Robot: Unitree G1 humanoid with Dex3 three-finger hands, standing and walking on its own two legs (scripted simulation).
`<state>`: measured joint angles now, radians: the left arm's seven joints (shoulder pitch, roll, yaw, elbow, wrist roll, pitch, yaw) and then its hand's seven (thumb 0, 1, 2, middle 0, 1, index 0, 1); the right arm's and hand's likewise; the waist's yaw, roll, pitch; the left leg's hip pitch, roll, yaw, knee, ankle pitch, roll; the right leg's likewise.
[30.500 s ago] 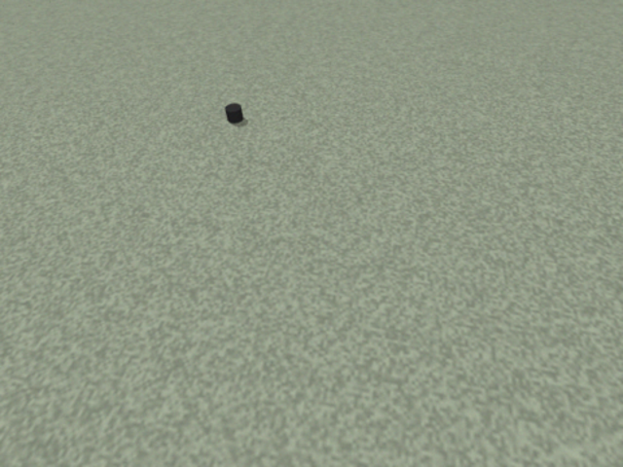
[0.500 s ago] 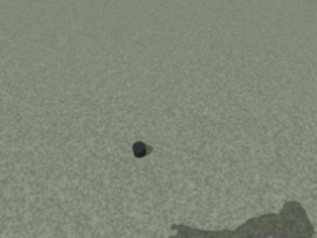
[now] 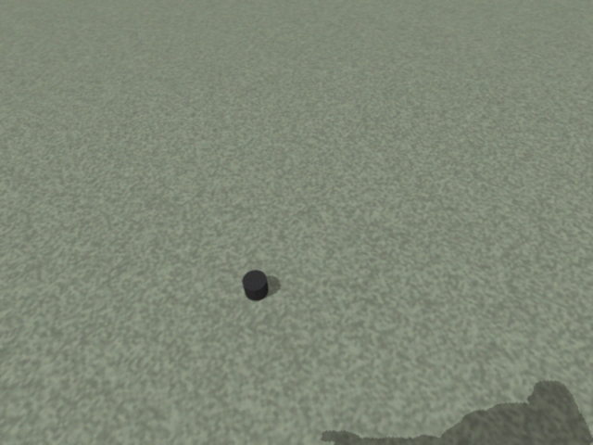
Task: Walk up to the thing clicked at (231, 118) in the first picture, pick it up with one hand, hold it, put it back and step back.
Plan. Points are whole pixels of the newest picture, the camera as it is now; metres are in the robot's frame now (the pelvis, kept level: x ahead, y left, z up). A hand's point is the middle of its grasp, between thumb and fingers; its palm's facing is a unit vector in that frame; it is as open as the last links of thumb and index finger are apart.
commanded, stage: stand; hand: left
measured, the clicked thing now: (255, 285) +0.81 +0.23 -0.74
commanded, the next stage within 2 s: walk up in 0.34 s
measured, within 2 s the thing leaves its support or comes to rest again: neither
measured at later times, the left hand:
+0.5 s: hand out of the picture +0.07 +0.27 -0.15, palm faces +0.05 -0.93 -0.35, open 7.4 cm
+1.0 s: hand (129, 384) +0.25 +0.32 -0.15, palm faces -0.09 -0.93 -0.36, open 7.4 cm
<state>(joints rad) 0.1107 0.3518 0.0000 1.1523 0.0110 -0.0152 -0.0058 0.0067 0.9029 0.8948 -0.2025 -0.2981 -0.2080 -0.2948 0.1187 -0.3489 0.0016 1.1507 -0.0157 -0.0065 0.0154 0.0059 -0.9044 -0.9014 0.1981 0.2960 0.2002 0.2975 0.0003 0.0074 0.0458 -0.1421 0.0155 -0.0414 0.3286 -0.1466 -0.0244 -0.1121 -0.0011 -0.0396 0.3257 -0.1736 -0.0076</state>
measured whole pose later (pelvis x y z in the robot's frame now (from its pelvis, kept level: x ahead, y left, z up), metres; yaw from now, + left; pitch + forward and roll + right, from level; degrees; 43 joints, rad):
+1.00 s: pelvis +0.18 +0.04 -0.01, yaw -2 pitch -4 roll +2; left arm 0.27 0.43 0.07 0.93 0.02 -0.01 -0.08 0.01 0.90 0.90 -0.20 -0.30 -0.21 -0.29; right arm 0.35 -0.38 -0.06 0.90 -0.02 -0.07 0.05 0.01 -0.90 -0.90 0.20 0.30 0.20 0.30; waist -0.03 -0.03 0.09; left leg -0.09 0.04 0.11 0.47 -0.32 0.00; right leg -0.46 -0.08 0.01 0.72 -0.25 -0.01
